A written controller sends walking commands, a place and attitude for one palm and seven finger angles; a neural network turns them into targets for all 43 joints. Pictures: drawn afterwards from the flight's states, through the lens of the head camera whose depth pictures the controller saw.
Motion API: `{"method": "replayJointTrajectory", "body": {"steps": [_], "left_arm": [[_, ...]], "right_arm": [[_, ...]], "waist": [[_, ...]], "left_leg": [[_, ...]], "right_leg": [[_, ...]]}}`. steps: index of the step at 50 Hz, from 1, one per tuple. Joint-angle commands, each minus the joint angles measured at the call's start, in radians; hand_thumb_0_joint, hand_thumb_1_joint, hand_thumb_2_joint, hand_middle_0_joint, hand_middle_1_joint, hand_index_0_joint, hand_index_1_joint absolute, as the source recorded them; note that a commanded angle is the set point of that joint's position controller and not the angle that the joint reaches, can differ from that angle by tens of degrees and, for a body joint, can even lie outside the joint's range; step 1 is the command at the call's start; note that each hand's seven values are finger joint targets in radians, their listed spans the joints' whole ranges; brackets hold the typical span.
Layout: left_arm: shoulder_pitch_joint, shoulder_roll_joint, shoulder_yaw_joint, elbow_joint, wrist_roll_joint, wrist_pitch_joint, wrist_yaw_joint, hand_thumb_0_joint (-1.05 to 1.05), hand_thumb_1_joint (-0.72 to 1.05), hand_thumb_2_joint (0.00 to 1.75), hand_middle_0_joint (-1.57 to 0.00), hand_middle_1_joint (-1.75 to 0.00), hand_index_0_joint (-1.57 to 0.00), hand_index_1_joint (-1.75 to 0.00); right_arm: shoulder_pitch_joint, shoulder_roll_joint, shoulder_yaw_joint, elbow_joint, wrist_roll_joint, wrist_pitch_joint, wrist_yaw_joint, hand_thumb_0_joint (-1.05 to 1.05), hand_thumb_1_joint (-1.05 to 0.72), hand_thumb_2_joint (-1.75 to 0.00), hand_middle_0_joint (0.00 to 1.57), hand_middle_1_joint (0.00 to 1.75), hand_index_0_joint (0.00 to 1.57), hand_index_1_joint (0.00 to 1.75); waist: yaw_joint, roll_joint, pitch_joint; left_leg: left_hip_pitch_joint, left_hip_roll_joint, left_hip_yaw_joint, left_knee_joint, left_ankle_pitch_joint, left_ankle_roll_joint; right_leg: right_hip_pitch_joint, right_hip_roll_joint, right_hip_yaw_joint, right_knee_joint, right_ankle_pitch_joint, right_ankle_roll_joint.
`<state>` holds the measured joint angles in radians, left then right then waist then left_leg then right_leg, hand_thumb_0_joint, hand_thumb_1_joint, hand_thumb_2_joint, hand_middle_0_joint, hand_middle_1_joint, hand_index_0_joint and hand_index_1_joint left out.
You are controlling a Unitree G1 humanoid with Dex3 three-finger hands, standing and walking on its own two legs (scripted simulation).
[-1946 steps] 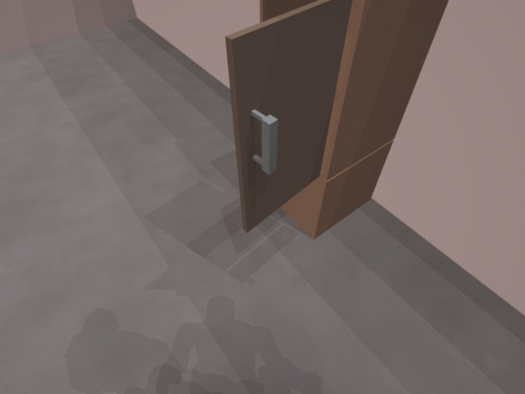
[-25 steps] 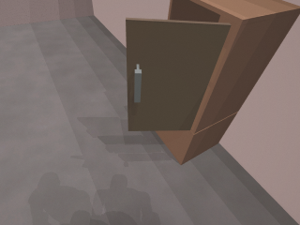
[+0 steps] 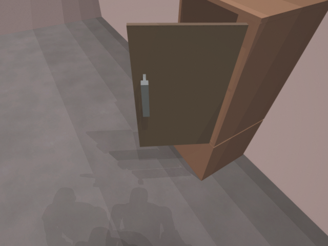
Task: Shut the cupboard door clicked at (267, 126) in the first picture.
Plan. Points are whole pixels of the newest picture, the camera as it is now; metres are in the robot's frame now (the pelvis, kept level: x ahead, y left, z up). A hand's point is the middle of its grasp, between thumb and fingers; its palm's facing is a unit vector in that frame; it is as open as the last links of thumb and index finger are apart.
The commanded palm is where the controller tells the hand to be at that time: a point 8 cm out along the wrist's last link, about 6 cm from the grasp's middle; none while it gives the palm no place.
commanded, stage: shuffle to correct the standing spot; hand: left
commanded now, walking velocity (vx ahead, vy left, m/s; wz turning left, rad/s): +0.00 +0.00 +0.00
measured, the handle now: (145, 95) +0.60 +0.10 +0.01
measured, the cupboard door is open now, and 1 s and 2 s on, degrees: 63 63 63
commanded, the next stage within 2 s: come to a stop and stand still in 1.00 s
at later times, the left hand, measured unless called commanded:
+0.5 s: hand out of the picture -0.02 +0.09 -0.18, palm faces +0.18 -0.97 -0.16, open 7.3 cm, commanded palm none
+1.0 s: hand (128, 245) +0.16 +0.11 -0.18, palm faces +0.16 -0.97 -0.19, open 7.3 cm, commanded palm none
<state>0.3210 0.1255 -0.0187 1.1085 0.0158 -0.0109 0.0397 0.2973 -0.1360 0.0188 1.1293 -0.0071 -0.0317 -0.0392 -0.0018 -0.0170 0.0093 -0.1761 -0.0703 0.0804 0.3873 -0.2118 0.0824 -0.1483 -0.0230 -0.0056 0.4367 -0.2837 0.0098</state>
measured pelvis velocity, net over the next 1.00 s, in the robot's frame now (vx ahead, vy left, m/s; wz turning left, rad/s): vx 0.15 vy -0.08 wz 0.14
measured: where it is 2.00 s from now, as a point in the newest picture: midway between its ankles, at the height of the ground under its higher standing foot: outside the picture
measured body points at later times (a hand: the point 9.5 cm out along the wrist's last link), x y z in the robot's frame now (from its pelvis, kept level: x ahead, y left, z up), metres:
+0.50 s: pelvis +0.06 -0.06 -0.01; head +0.08 -0.05 +0.44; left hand -0.03 +0.14 -0.16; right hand +0.07 -0.28 -0.16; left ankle +0.04 +0.05 -0.67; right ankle -0.02 -0.12 -0.74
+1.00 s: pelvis +0.15 -0.08 +0.00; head +0.18 -0.07 +0.45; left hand +0.16 +0.16 -0.16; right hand +0.23 -0.31 -0.15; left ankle +0.17 +0.04 -0.74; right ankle +0.20 -0.24 -0.70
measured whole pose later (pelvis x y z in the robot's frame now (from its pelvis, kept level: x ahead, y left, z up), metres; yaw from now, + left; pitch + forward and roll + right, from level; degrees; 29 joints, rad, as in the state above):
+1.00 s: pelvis +0.15 -0.08 +0.00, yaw +8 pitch +1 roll -1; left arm 0.25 0.19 0.06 0.99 0.04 0.03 0.00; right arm 0.23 -0.17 -0.05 1.03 -0.04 -0.02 -0.03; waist 0.00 -0.01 0.02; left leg -0.30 0.08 0.12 0.48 -0.20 0.01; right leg -0.46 -0.11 -0.05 0.82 -0.31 0.03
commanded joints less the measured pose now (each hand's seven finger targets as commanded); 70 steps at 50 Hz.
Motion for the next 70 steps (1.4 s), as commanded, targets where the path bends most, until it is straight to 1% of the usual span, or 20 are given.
{"method": "replayJointTrajectory", "body": {"steps": [1, 7, 12, 15, 17, 18, 22, 31, 33, 34, 35, 37, 42, 51, 53, 55, 59, 64, 67, 70], "left_arm": [[0.096, 0.078, 0.015, -0.013, -0.005, -0.013, 0.004, 0.00, 0.90, 0.90, -0.20, -0.30, -0.20, -0.30], [0.094, 0.064, 0.027, -0.026, 0.015, 0.004, -0.018, 0.00, 0.90, 0.90, -0.20, -0.30, -0.20, -0.30], [0.099, 0.057, 0.044, -0.055, 0.022, 0.004, -0.035, 0.00, 0.90, 0.90, -0.20, -0.30, -0.20, -0.30], [0.186, 0.080, 0.058, -0.039, 0.019, -0.012, -0.035, 0.00, 0.90, 0.90, -0.20, -0.30, -0.20, -0.30], [0.307, 0.151, 0.077, -0.010, 0.015, -0.018, -0.016, 0.00, 0.90, 0.90, -0.20, -0.30, -0.20, -0.30], [0.326, 0.124, 0.066, 0.004, 0.011, -0.026, -0.010, 0.00, 0.90, 0.90, -0.20, -0.30, -0.20, -0.30], [0.277, 0.079, 0.046, -0.006, 0.014, -0.045, -0.004, 0.00, 0.90, 0.90, -0.20, -0.30, -0.20, -0.30], [0.236, 0.097, 0.042, 0.013, 0.012, -0.037, -0.013, 0.00, 0.90, 0.90, -0.20, -0.30, -0.20, -0.30], [0.254, 0.079, 0.041, 0.003, 0.001, -0.029, -0.020, 0.00, 0.90, 0.90, -0.20, -0.30, -0.20, -0.30], [0.278, 0.016, 0.026, -0.025, -0.010, -0.029, -0.023, 0.00, 0.90, 0.90, -0.20, -0.30, -0.20, -0.30], [0.233, 0.078, 0.043, -0.052, 0.001, -0.020, -0.017, 0.00, 0.90, 0.90, -0.20, -0.30, -0.20, -0.30], [0.124, 0.053, 0.056, -0.072, 0.020, -0.005, -0.023, 0.00, 0.90, 0.90, -0.20, -0.30, -0.20, -0.30], [0.195, 0.003, 0.071, -0.059, 0.022, 0.039, -0.045, 0.00, 0.90, 0.90, -0.20, -0.30, -0.20, -0.30], [0.024, 0.080, 0.085, -0.146, 0.017, 0.033, -0.063, 0.00, 0.90, 0.90, -0.20, -0.30, -0.20, -0.30], [0.100, 0.126, 0.092, -0.127, 0.018, 0.025, -0.059, 0.00, 0.90, 0.90, -0.20, -0.30, -0.20, -0.30], [0.130, 0.263, 0.112, -0.133, 0.026, 0.024, -0.037, 0.00, 0.90, 0.90, -0.20, -0.30, -0.20, -0.30], [-0.029, 0.137, 0.073, -0.145, 0.008, -0.010, -0.016, 0.00, 0.90, 0.90, -0.20, -0.30, -0.20, -0.30], [0.027, 0.191, 0.079, -0.118, 0.010, -0.013, 0.000, 0.00, 0.90, 0.90, -0.20, -0.30, -0.20, -0.30], [0.014, 0.215, 0.092, -0.109, -0.005, 0.001, 0.003, 0.00, 0.90, 0.90, -0.20, -0.30, -0.20, -0.30], [0.023, 0.151, 0.086, -0.126, -0.006, 0.017, 0.005, 0.00, 0.90, 0.90, -0.20, -0.30, -0.20, -0.30]], "right_arm": [[0.067, -0.083, -0.012, -0.013, 0.000, -0.013, -0.005, 0.00, -0.90, -0.90, 0.20, 0.30, 0.20, 0.30], [0.084, -0.127, -0.041, -0.014, -0.012, 0.008, -0.001, 0.00, -0.90, -0.90, 0.20, 0.30, 0.20, 0.30], [0.108, -0.143, -0.063, -0.035, -0.017, 0.005, -0.006, 0.00, -0.90, -0.90, 0.20, 0.30, 0.20, 0.30], [0.062, -0.106, -0.060, -0.062, -0.013, -0.006, -0.005, 0.00, -0.90, -0.90, 0.20, 0.30, 0.20, 0.30], [-0.020, -0.048, -0.048, -0.106, -0.013, -0.011, 0.004, 0.00, -0.90, -0.90, 0.20, 0.30, 0.20, 0.30], [-0.057, -0.077, -0.057, -0.114, -0.021, -0.007, 0.008, 0.00, -0.90, -0.90, 0.20, 0.30, 0.20, 0.30], [-0.056, -0.019, -0.053, -0.102, -0.019, 0.006, 0.024, 0.00, -0.90, -0.90, 0.20, 0.30, 0.20, 0.30], [-0.003, -0.022, -0.051, -0.091, -0.014, -0.003, 0.016, 0.00, -0.90, -0.90, 0.20, 0.30, 0.20, 0.30], [0.186, -0.122, -0.077, -0.040, -0.025, -0.013, -0.005, 0.00, -0.90, -0.90, 0.20, 0.30, 0.20, 0.30], [0.258, -0.224, -0.097, -0.038, -0.027, -0.020, -0.014, 0.00, -0.90, -0.90, 0.20, 0.30, 0.20, 0.30], [0.227, -0.251, -0.095, -0.050, -0.010, -0.008, -0.010, 0.00, -0.90, -0.90, 0.20, 0.30, 0.20, 0.30], [0.071, -0.165, -0.083, -0.077, -0.014, -0.014, -0.015, 0.00, -0.90, -0.90, 0.20, 0.30, 0.20, 0.30], [-0.050, -0.116, -0.082, -0.123, -0.026, -0.024, -0.004, 0.00, -0.90, -0.90, 0.20, 0.30, 0.20, 0.30], [-0.027, -0.230, -0.124, -0.145, -0.037, 0.024, 0.006, 0.00, -0.90, -0.90, 0.20, 0.30, 0.20, 0.30], [-0.021, -0.201, -0.123, -0.148, -0.033, 0.034, 0.009, 0.00, -0.90, -0.90, 0.20, 0.30, 0.20, 0.30], [-0.052, -0.075, -0.089, -0.195, -0.021, 0.040, 0.010, 0.00, -0.90, -0.90, 0.20, 0.30, 0.20, 0.30], [0.007, -0.068, -0.073, -0.136, -0.020, 0.044, 0.018, 0.00, -0.90, -0.90, 0.20, 0.30, 0.20, 0.30], [-0.020, -0.041, -0.053, -0.119, 0.002, 0.040, 0.014, 0.00, -0.90, -0.90, 0.20, 0.30, 0.20, 0.30], [0.016, -0.070, -0.061, -0.115, -0.001, 0.045, 0.006, 0.00, -0.90, -0.90, 0.20, 0.30, 0.20, 0.30], [-0.006, -0.150, -0.081, -0.138, -0.011, 0.048, -0.003, 0.00, -0.90, -0.90, 0.20, 0.30, 0.20, 0.30]], "waist": [[0.007, 0.017, 0.043], [-0.007, 0.062, 0.146], [-0.005, 0.084, 0.146], [0.045, -0.039, 0.056], [0.097, -0.309, 0.067], [0.088, -0.222, 0.103], [0.036, -0.008, 0.103], [-0.041, -0.102, 0.036], [-0.109, -0.005, -0.109], [-0.107, 0.257, -0.190], [-0.099, 0.162, -0.173], [-0.041, 0.092, 0.079], [0.045, 0.121, 0.050], [-0.002, 0.179, 0.000], [0.035, 0.037, -0.024], [0.075, -0.386, -0.011], [-0.012, -0.181, -0.008], [0.030, -0.076, -0.015], [0.013, -0.082, -0.046], [0.023, 0.069, -0.057]], "left_leg": [[0.031, 0.169, -0.151, -0.069, 0.244, -0.026], [-0.071, 0.254, -0.326, -0.200, -0.376, 0.037], [-0.101, 0.309, -0.426, -0.177, -0.370, 0.103], [-0.290, 0.197, -0.250, 0.026, -0.233, 0.039], [-0.532, 0.041, 0.014, 0.434, -0.306, -0.027], [-0.563, 0.079, -0.022, 0.599, -0.333, -0.029], [-0.556, 0.120, -0.005, 0.746, -0.225, -0.051], [-0.118, 0.056, 0.129, 0.253, 0.008, -0.026], [0.241, 0.220, -0.077, 0.144, 0.289, 0.040], [0.375, 0.541, -0.475, 0.054, 0.541, 0.195], [0.254, 0.619, -0.553, -0.050, 0.391, 0.258], [-0.048, 0.532, -0.440, -0.150, 0.174, 0.180], [-0.263, 0.369, -0.111, -0.167, 0.030, 0.070], [-0.180, 0.360, -0.154, -0.079, -0.195, 0.023], [-0.256, 0.272, -0.080, 0.092, -0.226, -0.039], [-0.481, 0.100, 0.055, 0.561, -0.434, -0.090], [-0.354, 0.163, -0.044, 0.656, -0.227, -0.106], [-0.210, 0.094, 0.011, 0.257, -0.178, -0.131], [-0.088, 0.088, 0.014, 0.078, 0.020, -0.124], [0.074, 0.260, -0.102, 0.118, 0.577, -0.035]], "right_leg": [[-0.044, -0.085, 0.069, -0.061, 0.188, -0.042], [-0.168, -0.023, -0.029, 0.072, -0.122, -0.045], [-0.214, -0.022, -0.038, 0.142, -0.102, -0.046], [0.074, -0.091, 0.058, -0.038, -0.072, -0.075], [0.240, -0.318, 0.321, -0.201, 0.010, -0.177], [0.194, -0.345, 0.320, -0.207, 0.164, -0.201], [0.182, -0.275, 0.079, -0.133, 0.579, -0.214], [0.051, -0.144, -0.085, 0.049, 0.857, -0.146], [-0.139, -0.087, -0.096, 0.388, 0.543, -0.081], [-0.362, 0.008, -0.119, 0.726, -0.197, -0.037], [-0.383, 0.006, 0.002, 0.891, -0.301, -0.055], [-0.461, -0.058, 0.039, 0.915, -0.151, -0.033], [-0.284, -0.083, -0.007, 0.687, 0.002, 0.004], [-0.134, -0.033, -0.107, 0.150, -0.019, 0.025], [0.018, -0.022, -0.100, -0.013, 0.031, 0.017], [0.053, -0.329, 0.260, -0.220, 0.024, -0.116], [-0.050, -0.259, 0.104, -0.154, 0.292, -0.146], [0.046, -0.279, 0.085, 0.000, 0.795, -0.180], [0.045, -0.268, 0.096, 0.068, 0.755, -0.141], [-0.117, -0.143, -0.001, 0.130, 0.405, -0.048]]}}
